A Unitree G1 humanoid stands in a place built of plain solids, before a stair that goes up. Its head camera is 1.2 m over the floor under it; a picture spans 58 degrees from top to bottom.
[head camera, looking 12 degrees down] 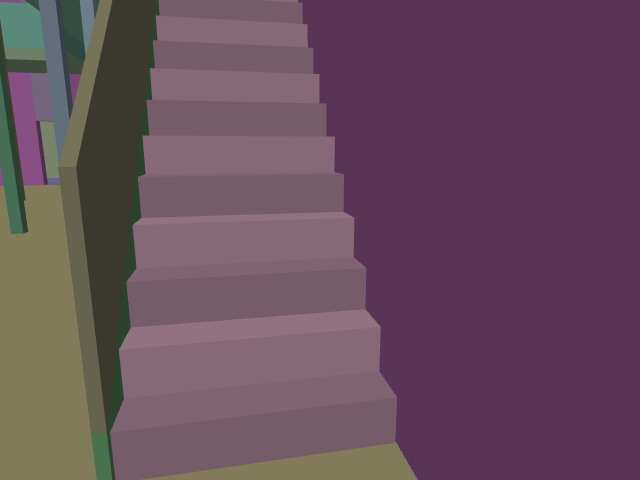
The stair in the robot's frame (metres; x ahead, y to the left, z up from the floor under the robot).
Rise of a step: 0.21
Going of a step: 0.22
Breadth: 1.09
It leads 12 degrees to the left of straight ahead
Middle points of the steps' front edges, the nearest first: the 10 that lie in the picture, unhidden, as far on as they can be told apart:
1.47 0.22 0.21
1.69 0.26 0.42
1.90 0.31 0.63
2.12 0.35 0.85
2.33 0.40 1.06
2.55 0.44 1.27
2.77 0.49 1.48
2.98 0.53 1.69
3.20 0.58 1.90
3.41 0.62 2.11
